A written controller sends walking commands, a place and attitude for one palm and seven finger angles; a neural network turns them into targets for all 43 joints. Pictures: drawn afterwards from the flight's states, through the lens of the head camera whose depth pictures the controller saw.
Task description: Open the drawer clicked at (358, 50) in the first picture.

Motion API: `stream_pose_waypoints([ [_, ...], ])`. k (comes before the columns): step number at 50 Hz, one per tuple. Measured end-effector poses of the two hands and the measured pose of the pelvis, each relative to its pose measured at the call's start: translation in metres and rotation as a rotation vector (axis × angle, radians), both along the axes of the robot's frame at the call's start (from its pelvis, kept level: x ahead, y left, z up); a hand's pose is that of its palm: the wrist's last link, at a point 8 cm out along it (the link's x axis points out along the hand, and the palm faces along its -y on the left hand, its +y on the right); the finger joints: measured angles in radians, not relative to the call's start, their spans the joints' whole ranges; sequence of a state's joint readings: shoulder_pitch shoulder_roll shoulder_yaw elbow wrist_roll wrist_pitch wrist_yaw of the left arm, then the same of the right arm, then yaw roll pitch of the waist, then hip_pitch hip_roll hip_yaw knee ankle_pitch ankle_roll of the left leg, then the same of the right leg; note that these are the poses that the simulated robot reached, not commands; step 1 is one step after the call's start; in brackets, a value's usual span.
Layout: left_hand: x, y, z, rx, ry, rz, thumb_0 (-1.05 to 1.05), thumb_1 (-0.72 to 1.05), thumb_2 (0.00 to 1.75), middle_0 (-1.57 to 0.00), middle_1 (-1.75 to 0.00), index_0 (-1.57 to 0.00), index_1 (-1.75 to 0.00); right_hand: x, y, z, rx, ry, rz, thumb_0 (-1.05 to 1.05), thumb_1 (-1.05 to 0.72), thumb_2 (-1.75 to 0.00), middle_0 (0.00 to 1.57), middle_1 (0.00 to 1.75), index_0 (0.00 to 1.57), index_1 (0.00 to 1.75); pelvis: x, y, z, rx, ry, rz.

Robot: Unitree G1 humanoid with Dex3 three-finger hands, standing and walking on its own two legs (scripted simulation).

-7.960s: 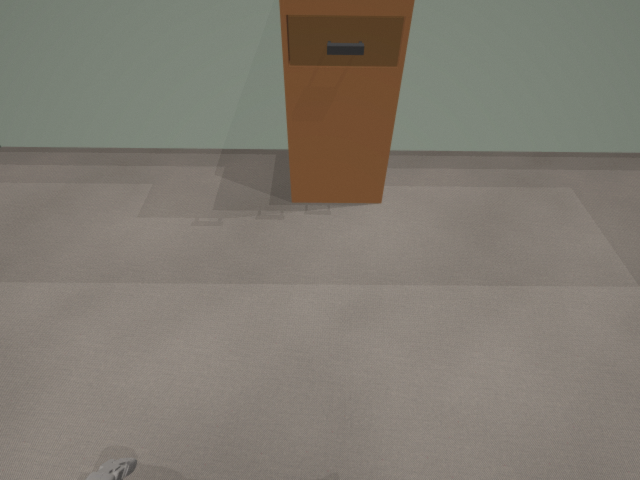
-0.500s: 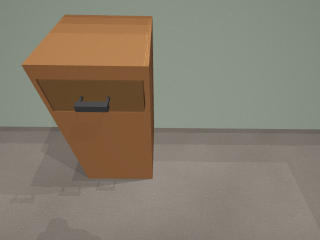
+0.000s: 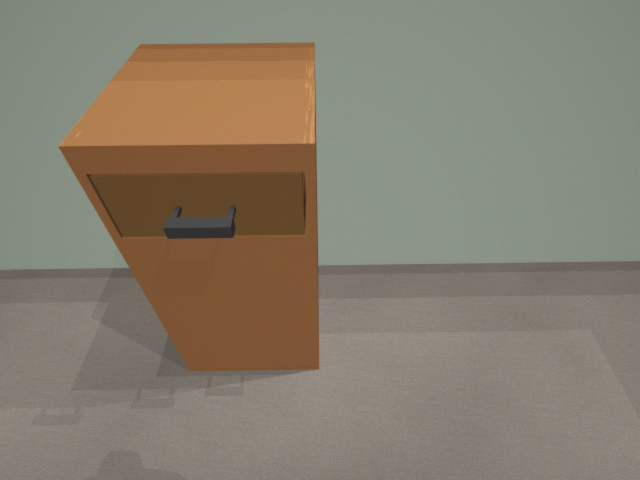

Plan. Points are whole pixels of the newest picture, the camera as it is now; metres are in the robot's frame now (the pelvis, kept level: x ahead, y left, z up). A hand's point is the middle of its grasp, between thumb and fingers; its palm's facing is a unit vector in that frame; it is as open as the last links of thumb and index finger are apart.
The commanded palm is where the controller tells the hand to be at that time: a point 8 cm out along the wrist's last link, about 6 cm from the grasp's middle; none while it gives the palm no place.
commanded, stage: shuffle to correct the standing spot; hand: left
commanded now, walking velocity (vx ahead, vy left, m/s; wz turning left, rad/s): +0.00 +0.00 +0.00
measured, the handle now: (202, 219) +0.57 +0.26 -0.03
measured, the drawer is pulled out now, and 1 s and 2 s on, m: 0.00 0.00 0.00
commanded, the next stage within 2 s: come to a stop and stand still in 0.24 s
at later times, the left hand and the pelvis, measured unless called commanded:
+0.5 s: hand out of the picture +0.00 +0.15 -0.19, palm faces +0.11 -0.98 -0.15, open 7.3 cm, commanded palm none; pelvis +0.05 +0.00 -0.01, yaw +2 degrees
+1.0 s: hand out of the picture +0.11 +0.16 -0.17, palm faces +0.07 -0.97 -0.23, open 7.3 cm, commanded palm none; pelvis +0.05 -0.03 +0.00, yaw +2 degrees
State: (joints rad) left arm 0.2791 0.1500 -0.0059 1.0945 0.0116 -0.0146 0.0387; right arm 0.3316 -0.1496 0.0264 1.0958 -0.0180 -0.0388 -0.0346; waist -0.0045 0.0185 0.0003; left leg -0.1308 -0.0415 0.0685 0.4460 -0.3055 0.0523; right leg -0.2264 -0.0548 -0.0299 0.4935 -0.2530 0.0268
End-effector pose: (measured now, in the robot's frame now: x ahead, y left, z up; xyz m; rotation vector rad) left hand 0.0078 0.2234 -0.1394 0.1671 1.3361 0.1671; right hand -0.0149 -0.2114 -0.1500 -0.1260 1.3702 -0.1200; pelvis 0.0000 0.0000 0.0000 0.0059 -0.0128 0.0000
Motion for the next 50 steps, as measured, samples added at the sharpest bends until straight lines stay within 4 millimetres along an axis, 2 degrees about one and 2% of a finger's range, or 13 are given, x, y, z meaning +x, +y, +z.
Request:
stream_pose_waypoints([
  [9,-0.01,-0.01,-0.007,-0.033,0.055,0.015,0.0,0.92,0.89,-0.2,-0.3,-0.2,-0.29,0.002,-0.009,0.002,-0.021,0.041,0.009,0.01,-0.91,-0.9,0.2,0.3,0.19,0.3,0.007,-0.003,-0.001,-0.001,-0.002,0.004],
  [16,-0.013,-0.022,-0.011,-0.052,0.094,0.036,0.0,0.92,0.89,-0.2,-0.3,-0.2,-0.29,0.01,-0.015,-0.006,-0.007,0.077,0.006,0.01,-0.91,-0.9,0.2,0.3,0.19,0.3,0.027,-0.009,-0.008,-0.004,0.005,0.004],
  [20,-0.014,-0.025,-0.015,-0.059,0.102,0.082,0.0,0.91,0.89,-0.2,-0.3,-0.2,-0.29,0.027,-0.016,-0.008,-0.016,0.097,0.031,0.01,-0.91,-0.9,0.2,0.3,0.19,0.3,0.039,-0.008,-0.012,-0.02,0.018,0.029],
  [25,-0.016,-0.021,-0.02,-0.074,0.162,0.117,0.0,0.91,0.89,-0.2,-0.3,-0.2,-0.29,0.065,-0.008,-0.002,-0.047,0.045,0.05,0.01,-0.91,-0.9,0.2,0.3,0.19,0.3,0.053,0.002,-0.012,-0.014,0.012,0.03],
  [28,-0.004,-0.016,-0.017,-0.068,0.178,0.108,0.0,0.91,0.89,-0.2,-0.3,-0.2,-0.29,0.082,-0.003,0.003,-0.055,0.006,0.038,0.01,-0.92,-0.9,0.2,0.3,0.19,0.3,0.062,0.005,-0.007,-0.01,0.01,0.015],
  [31,0.019,-0.01,-0.011,-0.049,0.144,0.09,0.0,0.91,0.89,-0.2,-0.3,-0.2,-0.29,0.091,-0.003,0.005,-0.059,0.0,0.029,0.02,-0.93,-0.9,0.2,0.3,0.2,0.3,0.066,0.006,-0.002,-0.011,0.008,0.02],
  [36,0.061,-0.002,-0.004,0.003,0.051,0.056,0.0,0.92,0.89,-0.2,-0.3,-0.2,-0.29,0.095,-0.01,0.001,-0.039,0.01,0.02,0.02,-0.94,-0.9,0.2,0.3,0.2,0.3,0.068,-0.004,-0.002,0.005,0.007,0.019],
  [40,0.085,-0.004,-0.001,0.046,-0.014,0.026,0.0,0.92,0.89,-0.2,-0.3,-0.2,-0.29,0.096,-0.024,-0.01,-0.018,0.012,0.0,0.02,-0.93,-0.9,0.2,0.3,0.2,0.3,0.069,-0.018,-0.008,0.017,0.006,0.007],
  [45,0.098,-0.015,0.003,0.05,-0.068,-0.001,0.0,0.92,0.89,-0.2,-0.3,-0.2,-0.29,0.096,-0.036,-0.012,-0.011,0.011,-0.013,0.01,-0.92,-0.9,0.2,0.3,0.2,0.3,0.064,-0.026,-0.007,0.011,0.015,0.029],
  [50,0.093,-0.019,0.003,0.024,-0.107,0.021,0.0,0.93,0.89,-0.2,-0.3,-0.2,-0.29,0.095,-0.038,-0.001,-0.021,0.0,0.014,0.01,-0.92,-0.9,0.2,0.3,0.19,0.3,0.051,-0.027,-0.003,0.015,0.015,0.034],
])
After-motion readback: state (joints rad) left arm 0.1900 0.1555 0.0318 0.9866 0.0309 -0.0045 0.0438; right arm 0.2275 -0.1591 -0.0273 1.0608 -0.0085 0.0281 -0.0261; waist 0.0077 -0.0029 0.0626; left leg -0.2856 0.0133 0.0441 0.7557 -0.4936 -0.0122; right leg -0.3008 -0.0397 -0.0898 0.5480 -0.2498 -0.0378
